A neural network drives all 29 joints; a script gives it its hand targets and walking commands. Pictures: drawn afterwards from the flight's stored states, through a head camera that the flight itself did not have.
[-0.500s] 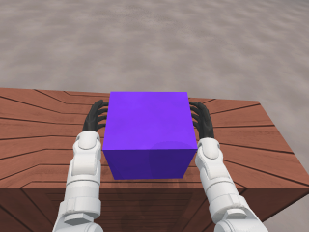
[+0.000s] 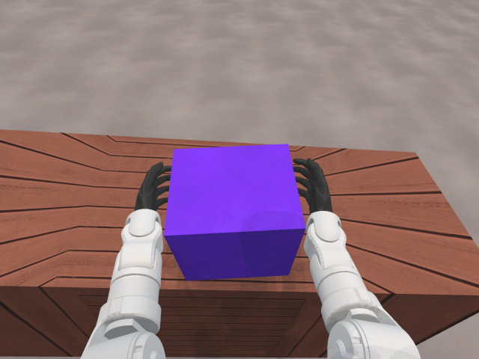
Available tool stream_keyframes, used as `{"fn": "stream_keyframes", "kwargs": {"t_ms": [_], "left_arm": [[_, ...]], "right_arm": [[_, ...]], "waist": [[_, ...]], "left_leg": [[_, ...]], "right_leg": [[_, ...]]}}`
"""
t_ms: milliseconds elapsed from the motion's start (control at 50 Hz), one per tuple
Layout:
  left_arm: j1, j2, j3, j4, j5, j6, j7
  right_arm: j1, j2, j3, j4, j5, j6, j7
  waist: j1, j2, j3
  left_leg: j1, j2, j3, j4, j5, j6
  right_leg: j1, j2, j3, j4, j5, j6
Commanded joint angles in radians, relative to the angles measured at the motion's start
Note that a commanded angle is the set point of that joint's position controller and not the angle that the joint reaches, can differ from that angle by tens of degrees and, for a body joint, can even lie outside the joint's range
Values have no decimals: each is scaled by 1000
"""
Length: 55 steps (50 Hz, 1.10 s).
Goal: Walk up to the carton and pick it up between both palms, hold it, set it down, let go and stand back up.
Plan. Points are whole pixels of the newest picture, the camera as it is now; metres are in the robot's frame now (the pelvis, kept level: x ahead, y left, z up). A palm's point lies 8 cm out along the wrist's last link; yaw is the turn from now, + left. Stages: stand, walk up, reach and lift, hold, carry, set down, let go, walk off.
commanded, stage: set down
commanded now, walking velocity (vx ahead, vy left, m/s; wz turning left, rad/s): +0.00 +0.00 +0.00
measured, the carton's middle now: (234, 215) +0.38 +0.05 +0.03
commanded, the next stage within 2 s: none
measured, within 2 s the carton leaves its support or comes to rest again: rests again in 1.48 s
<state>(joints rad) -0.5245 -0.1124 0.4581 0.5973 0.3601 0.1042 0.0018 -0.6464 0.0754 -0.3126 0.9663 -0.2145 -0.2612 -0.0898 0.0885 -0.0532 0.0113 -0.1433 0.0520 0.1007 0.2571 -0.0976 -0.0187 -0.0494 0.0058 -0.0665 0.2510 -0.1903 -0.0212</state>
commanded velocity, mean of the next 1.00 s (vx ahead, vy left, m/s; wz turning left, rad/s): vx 0.00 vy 0.00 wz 0.00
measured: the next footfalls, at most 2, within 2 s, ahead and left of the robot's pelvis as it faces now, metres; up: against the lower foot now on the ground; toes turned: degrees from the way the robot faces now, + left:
none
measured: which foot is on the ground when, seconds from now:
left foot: down 0.00-1.00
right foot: down 0.00-1.00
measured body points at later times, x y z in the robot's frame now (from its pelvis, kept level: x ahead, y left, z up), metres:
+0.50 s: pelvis +0.01 +0.00 +0.00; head +0.04 +0.02 +0.45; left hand +0.37 +0.21 +0.03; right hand +0.42 -0.08 +0.06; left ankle +0.02 +0.13 -0.75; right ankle -0.03 -0.10 -0.75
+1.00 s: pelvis +0.01 +0.00 -0.01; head +0.09 +0.02 +0.44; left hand +0.37 +0.22 -0.01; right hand +0.44 -0.07 +0.02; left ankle +0.02 +0.13 -0.75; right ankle -0.03 -0.10 -0.75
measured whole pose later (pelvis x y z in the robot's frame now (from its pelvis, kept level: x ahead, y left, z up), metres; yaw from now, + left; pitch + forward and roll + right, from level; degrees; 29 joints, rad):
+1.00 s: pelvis +0.01 +0.00 -0.01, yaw +0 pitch +13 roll +0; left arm -0.58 -0.09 0.55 0.90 0.32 -0.22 0.07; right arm -0.75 0.07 -0.47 1.14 -0.37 -0.37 -0.06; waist 0.12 -0.04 -0.08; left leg -0.44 0.06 0.11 0.34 -0.12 -0.02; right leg -0.34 0.01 -0.07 0.33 -0.21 -0.02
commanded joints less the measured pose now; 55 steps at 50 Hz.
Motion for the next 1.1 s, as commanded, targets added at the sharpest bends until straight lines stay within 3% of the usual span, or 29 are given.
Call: {"fn": "stream_keyframes", "kwargs": {"t_ms": [0, 800, 1080], "left_arm": [[-685, -441, -360, -126, -31, -130, -101], [-735, -391, -214, 122, -13, -396, -34], [-743, -383, -202, 185, -26, -473, -13]], "right_arm": [[-563, 486, 243, -77, -68, -38, 133], [-547, 533, 88, 163, -217, -111, 161], [-551, 542, 71, 240, -236, -152, 161]], "waist": [[4, 68, -460], [38, 44, -619], [53, 52, -723]], "left_leg": [[213, -35, 63, 53, 387, -16], [5, -26, 63, 115, 451, -8], [-33, -21, 53, 179, 542, -14]], "right_leg": [[60, 6, -18, 5, 302, 54], [-3, -1, 13, 102, 431, 56], [-102, 9, 9, 144, 467, 47]]}}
